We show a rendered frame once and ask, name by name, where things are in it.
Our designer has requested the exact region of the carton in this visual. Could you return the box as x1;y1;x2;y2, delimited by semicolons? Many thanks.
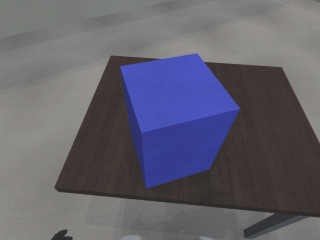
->
120;53;240;189

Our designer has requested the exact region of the table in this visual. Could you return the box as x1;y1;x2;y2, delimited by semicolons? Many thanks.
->
54;55;320;239

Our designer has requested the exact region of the left robot hand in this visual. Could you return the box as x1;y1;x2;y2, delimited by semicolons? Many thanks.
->
51;229;73;240

